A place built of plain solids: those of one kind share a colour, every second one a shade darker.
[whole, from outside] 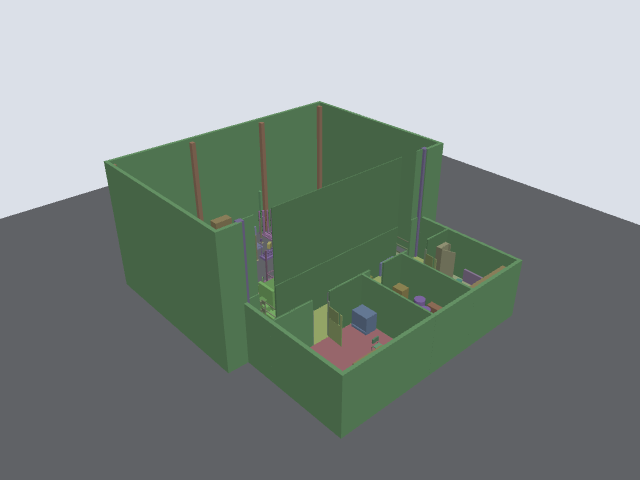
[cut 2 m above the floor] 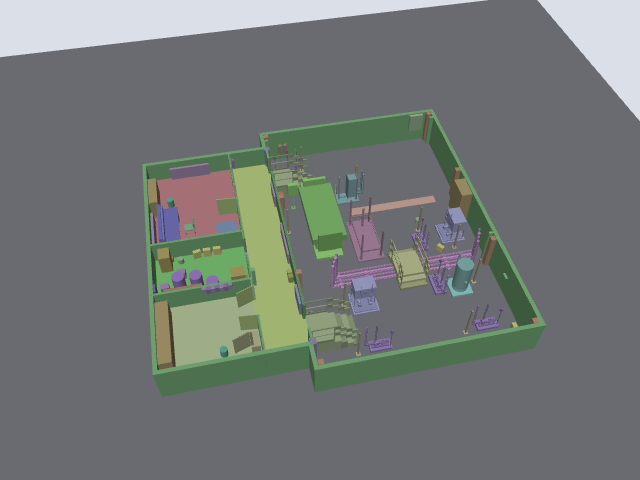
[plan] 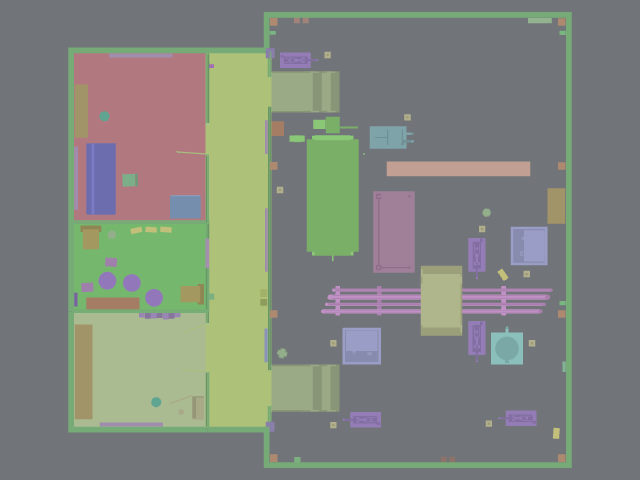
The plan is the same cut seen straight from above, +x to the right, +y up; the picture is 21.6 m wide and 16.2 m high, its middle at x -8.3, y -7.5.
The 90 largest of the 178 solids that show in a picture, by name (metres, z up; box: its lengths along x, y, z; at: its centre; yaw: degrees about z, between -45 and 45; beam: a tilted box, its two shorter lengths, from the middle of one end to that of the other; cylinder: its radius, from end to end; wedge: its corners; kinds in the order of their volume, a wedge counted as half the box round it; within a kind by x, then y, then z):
{
 "wall_1": {"box": [0.2, 4.1, 3.6], "at": [-16.7, -11.95, 1.75]},
 "wall_2": {"box": [0.2, 3.0, 3.6], "at": [-16.7, -8.4, 1.75]},
 "wall_3": {"box": [0.2, 5.9, 3.6], "at": [-16.7, -3.95, 1.75]},
 "wall_4": {"box": [4.7, 0.2, 3.6], "at": [-14.45, -13.9, 1.75]},
 "wall_5": {"box": [4.7, 0.2, 3.6], "at": [-14.45, -1.1, 1.75]},
 "wall_6": {"box": [4.5, 0.06, 3.6], "at": [-14.35, -9.93, 1.75]},
 "wall_7": {"box": [4.5, 0.06, 3.6], "at": [-14.35, -9.87, 1.75]},
 "wall_8": {"box": [4.5, 0.06, 3.6], "at": [-14.35, -6.93, 1.75]},
 "wall_9": {"box": [4.5, 0.06, 3.6], "at": [-14.35, -6.87, 1.75]},
 "wall_10": {"box": [0.06, 1.8, 3.6], "at": [-12.13, -12.9, 1.75]},
 "wall_11": {"box": [0.06, 1.45, 3.6], "at": [-12.13, -9.18, 1.75]},
 "wall_12": {"box": [0.06, 2.25, 3.6], "at": [-12.13, -5.77, 1.75]},
 "wall_13": {"box": [0.06, 2.35, 3.6], "at": [-12.13, -2.38, 1.75]},
 "wall_14": {"box": [0.06, 1.8, 3.6], "at": [-12.07, -12.9, 1.75]},
 "wall_15": {"box": [0.06, 1.51, 3.6], "at": [-12.07, -9.21, 1.75]},
 "wall_16": {"box": [0.06, 2.31, 3.6], "at": [-12.07, -5.8, 1.75]},
 "wall_17": {"box": [0.06, 2.35, 3.6], "at": [-12.07, -2.38, 1.75]},
 "wall_18": {"box": [2.1, 0.2, 3.6], "at": [-11.05, -13.9, 1.75]},
 "wall_19": {"box": [2.1, 0.2, 3.6], "at": [-11.05, -1.1, 1.75]},
 "wall_20": {"box": [0.2, 1.4, 7.85], "at": [-10.1, -14.5, 3.88]},
 "wall_21": {"box": [0.2, 1.4, 7.85], "at": [-10.1, -0.5, 3.88]},
 "wall_22": {"box": [0.06, 0.7, 3.6], "at": [-10.03, -13.45, 1.75]},
 "wall_23": {"box": [0.06, 8.9, 3.6], "at": [-10.03, -7.45, 1.75]},
 "wall_24": {"box": [0.06, 0.8, 3.6], "at": [-10.03, -1.6, 1.75]},
 "wall_25": {"box": [0.06, 0.76, 7.85], "at": [-9.97, -13.48, 3.88]},
 "wall_26": {"box": [0.06, 8.9, 7.85], "at": [-9.97, -7.45, 3.88]},
 "wall_27": {"box": [0.06, 0.86, 7.85], "at": [-9.97, -1.57, 3.88]},
 "wall_28": {"box": [10.4, 0.2, 7.85], "at": [-5.0, -15.1, 3.88]},
 "wall_29": {"box": [10.4, 0.2, 7.85], "at": [-5.0, 0.1, 3.88]},
 "wall_30": {"box": [0.2, 15.4, 7.85], "at": [0.1, -7.5, 3.88]},
 "raised_floor_corridor_1": {"box": [2.23, 12.73, 0.9], "at": [-11.05, -7.5, 0.4]},
 "raised_floor_control_1": {"box": [4.63, 5.83, 0.9], "at": [-14.35, -4.05, 0.4]},
 "raised_floor_switch_1": {"box": [4.63, 4.03, 0.9], "at": [-14.35, -11.85, 0.4]},
 "raised_floor_wash_1": {"box": [4.63, 3.13, 0.9], "at": [-14.35, -8.4, 0.4]},
 "row_1": {"box": [0.45, 1.8, 2.1], "at": [-16.36, -3.15, 2.0]},
 "row_2": {"box": [0.6, 3.2, 2.1], "at": [-16.28, -11.95, 2.0]},
 "row_3": {"box": [0.6, 1.2, 2.1], "at": [-0.32, -6.35, 1.15]},
 "door_landing_1": {"box": [1.1, 1.6, 0.9], "at": [-9.39, -12.5, 0.4]},
 "door_landing_2": {"box": [1.1, 1.4, 0.9], "at": [-9.39, -2.5, 0.4]},
 "door_landing_3": {"box": [0.32, 1.6, 0.73], "at": [-8.7, -12.5, 0.32]},
 "door_landing_4": {"box": [0.32, 1.4, 0.73], "at": [-8.7, -2.5, 0.32]},
 "door_landing_5": {"box": [0.32, 1.6, 0.56], "at": [-8.4, -12.5, 0.23]},
 "door_landing_6": {"box": [0.32, 1.4, 0.56], "at": [-8.4, -2.5, 0.23]},
 "door_landing_7": {"box": [0.32, 1.6, 0.39], "at": [-8.1, -12.5, 0.14]},
 "door_landing_8": {"box": [0.32, 1.4, 0.39], "at": [-8.1, -2.5, 0.14]},
 "shell_boiler_1": {"box": [1.22, 0.17, 1.22], "at": [-7.87, -7.95, 1.35]},
 "shell_boiler_2": {"box": [1.4, 4.04, 0.2], "at": [-7.87, -6.0, 0.05]},
 "shell_boiler_3": {"box": [1.75, 3.8, 0.4], "at": [-7.87, -6.0, 1.35]},
 "shell_boiler_4": {"box": [1.22, 0.17, 1.22], "at": [-7.87, -4.05, 1.35]},
 "shell_boiler_5": {"box": [0.48, 0.56, 0.52], "at": [-7.87, -3.62, 1.01]},
 "steel_column_1": {"box": [0.26, 0.26, 7.65], "at": [-9.86, -14.86, 3.77]},
 "steel_column_2": {"box": [0.26, 0.26, 7.65], "at": [-9.86, -10.0, 3.77]},
 "steel_column_3": {"box": [0.26, 0.26, 7.65], "at": [-9.86, -5.0, 3.77]},
 "steel_column_4": {"box": [0.26, 0.26, 7.65], "at": [-9.86, -0.14, 3.77]},
 "steel_column_5": {"box": [0.26, 0.26, 7.65], "at": [-0.14, -14.86, 3.77]},
 "steel_column_6": {"box": [0.26, 0.26, 7.65], "at": [-0.14, -10.0, 3.77]},
 "steel_column_7": {"box": [0.26, 0.26, 7.65], "at": [-0.14, -5.0, 3.77]},
 "steel_column_8": {"box": [0.26, 0.26, 7.65], "at": [-0.14, -0.14, 3.77]},
 "pier_1": {"box": [0.3, 0.34, 7.85], "at": [-9.98, -13.8, 3.88]},
 "pier_2": {"box": [0.3, 0.34, 7.85], "at": [-9.98, -1.2, 3.88]},
 "condensate_set_1": {"box": [1.3, 1.24, 0.15], "at": [-6.89, -11.08, 0.03]},
 "condensate_set_2": {"box": [1.06, 0.7, 0.7], "at": [-6.89, -10.9, 1.05]},
 "condensate_set_3": {"box": [1.24, 1.3, 0.15], "at": [-1.24, -7.7, 0.03]},
 "condensate_set_4": {"box": [0.7, 1.06, 0.7], "at": [-1.06, -7.7, 1.05]},
 "stile_1": {"box": [1.4, 0.3, 0.35], "at": [-4.2, -10.3, 0.12]},
 "stile_2": {"box": [1.4, 1.25, 0.5], "at": [-4.2, -9.55, 0.2]},
 "stile_3": {"box": [1.4, 0.3, 0.35], "at": [-4.2, -8.79, 0.12]},
 "blowdown_vessel_1": {"box": [1.08, 1.08, 0.17], "at": [-1.99, -11.16, 0.04]},
 "blowdown_vessel_2": {"cylinder": 0.4, "from": [-1.99, -11.16, 0.35], "to": [-1.99, -11.16, 1.89]},
 "radiator_1": {"box": [0.14, 2.14, 0.8], "at": [-16.53, -5.42, 1.2]},
 "radiator_2": {"box": [2.14, 0.14, 0.8], "at": [-14.67, -13.73, 1.2]},
 "radiator_3": {"box": [2.14, 0.14, 0.8], "at": [-14.35, -1.27, 1.2]},
 "radiator_4": {"box": [0.1, 2.14, 0.8], "at": [-10.11, -7.5, 1.2]},
 "plan_chest_small_1": {"box": [1.04, 0.75, 1.07], "at": [-12.84, -6.4, 1.33]},
 "spill_kit_1": {"box": [0.55, 0.67, 1.12], "at": [-16.03, -7.47, 1.36]},
 "spill_kit_2": {"box": [0.67, 0.55, 1.12], "at": [-12.68, -9.33, 1.36]},
 "wash_basin_1": {"box": [1.8, 0.4, 0.85], "at": [-15.29, -9.64, 1.23]},
 "wash_basin_2": {"box": [0.42, 0.5, 0.87], "at": [-9.73, -3.74, 0.39]},
 "drum_1": {"cylinder": 0.3, "from": [-15.47, -8.88, 0.85], "to": [-15.47, -8.88, 1.73]},
 "drum_2": {"cylinder": 0.3, "from": [-14.65, -8.95, 0.85], "to": [-14.65, -8.95, 1.73]},
 "drum_3": {"cylinder": 0.3, "from": [-13.9, -9.45, 0.85], "to": [-13.9, -9.45, 1.73]},
 "feed_tank_1": {"box": [1.4, 2.76, 0.15], "at": [-5.8, -7.23, 0.03]},
 "control_cabinet_1": {"box": [0.28, 0.8, 2.05], "at": [-12.35, -13.17, 1.82]},
 "plate_exchanger_1": {"box": [1.24, 0.76, 0.15], "at": [-6.0, -4.04, 0.03]},
 "plate_exchanger_2": {"box": [0.45, 0.42, 1.36], "at": [-5.77, -4.04, 0.97]},
 "pump_unit_1": {"box": [0.59, 1.15, 0.2], "at": [-3.01, -10.81, 0.05]},
 "pump_unit_2": {"box": [0.59, 1.15, 0.2], "at": [-3.01, -8.0, 0.05]},
 "control_desk_1": {"box": [0.27, 2.4, 0.3], "at": [-16.05, -5.44, 1.77]},
 "trench_plates_1": {"box": [4.85, 0.5, 0.07], "at": [-3.62, -5.1, -0.01]},
 "distribution_board_1": {"box": [0.8, 0.18, 1.1], "at": [-0.88, -0.09, 1.4]}
}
